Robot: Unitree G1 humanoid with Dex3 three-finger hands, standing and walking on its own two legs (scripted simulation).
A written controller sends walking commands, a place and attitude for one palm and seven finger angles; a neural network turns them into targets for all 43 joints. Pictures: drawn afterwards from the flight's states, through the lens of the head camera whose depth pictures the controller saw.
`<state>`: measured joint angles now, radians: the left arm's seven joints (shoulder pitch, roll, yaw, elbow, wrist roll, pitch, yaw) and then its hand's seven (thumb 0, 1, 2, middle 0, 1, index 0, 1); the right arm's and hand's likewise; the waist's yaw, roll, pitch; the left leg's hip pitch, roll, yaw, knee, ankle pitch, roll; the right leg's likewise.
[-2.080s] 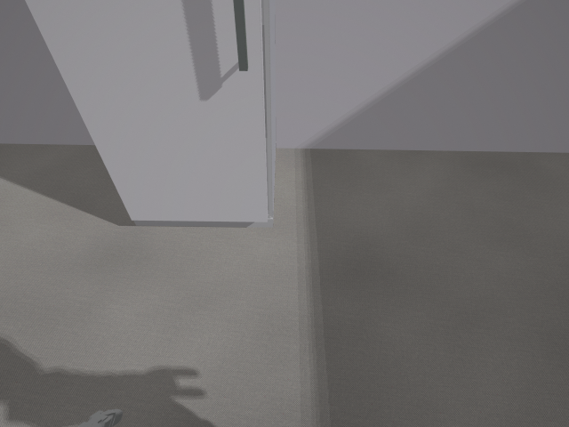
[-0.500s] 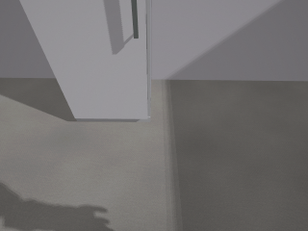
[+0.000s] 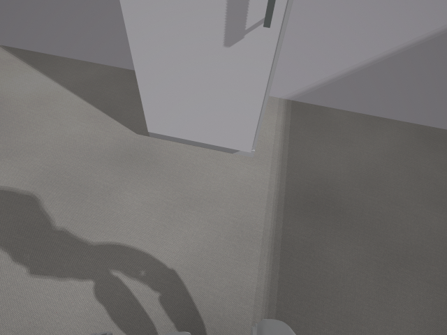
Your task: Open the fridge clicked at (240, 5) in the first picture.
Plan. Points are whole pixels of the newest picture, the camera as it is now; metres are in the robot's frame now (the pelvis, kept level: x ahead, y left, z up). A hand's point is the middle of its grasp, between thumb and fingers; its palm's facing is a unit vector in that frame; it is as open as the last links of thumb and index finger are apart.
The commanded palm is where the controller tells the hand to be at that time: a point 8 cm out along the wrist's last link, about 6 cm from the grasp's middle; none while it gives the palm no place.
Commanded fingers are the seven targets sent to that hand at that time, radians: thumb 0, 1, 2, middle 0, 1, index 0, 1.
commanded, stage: walk to a spot facing it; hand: right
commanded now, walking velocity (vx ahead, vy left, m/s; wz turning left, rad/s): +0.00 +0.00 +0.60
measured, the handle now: out of the picture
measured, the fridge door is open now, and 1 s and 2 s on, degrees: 0 0 0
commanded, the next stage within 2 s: turn to face it in 1.54 s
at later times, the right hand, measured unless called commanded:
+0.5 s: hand out of the picture +0.11 -0.27 -0.16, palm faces -0.19 +0.96 -0.19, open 7.4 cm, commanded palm none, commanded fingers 0.00 -0.90 -0.90 0.20 0.30 0.20 0.30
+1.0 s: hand (244, 238) +0.36 -0.05 -0.18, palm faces -0.63 +0.77 -0.09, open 7.4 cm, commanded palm none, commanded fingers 0.00 -0.90 -0.90 0.20 0.30 0.20 0.30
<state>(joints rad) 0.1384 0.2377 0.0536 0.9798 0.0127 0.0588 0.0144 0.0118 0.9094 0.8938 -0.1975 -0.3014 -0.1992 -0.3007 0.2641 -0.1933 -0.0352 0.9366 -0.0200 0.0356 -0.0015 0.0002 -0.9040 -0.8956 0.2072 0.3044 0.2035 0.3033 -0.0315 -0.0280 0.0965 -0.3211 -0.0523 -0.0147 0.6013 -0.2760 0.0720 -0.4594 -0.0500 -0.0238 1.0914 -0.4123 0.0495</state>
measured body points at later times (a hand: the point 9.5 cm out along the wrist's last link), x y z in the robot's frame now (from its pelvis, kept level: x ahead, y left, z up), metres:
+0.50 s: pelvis +0.03 -0.07 +0.01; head +0.02 -0.11 +0.46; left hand +0.05 +0.20 -0.10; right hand +0.12 -0.32 -0.15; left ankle +0.01 +0.07 -0.68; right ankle +0.02 -0.16 -0.73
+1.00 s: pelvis +0.16 +0.00 -0.01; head +0.22 +0.02 +0.43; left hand -0.09 +0.06 -0.13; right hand +0.39 -0.09 -0.17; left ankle +0.20 +0.11 -0.72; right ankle +0.03 -0.16 -0.72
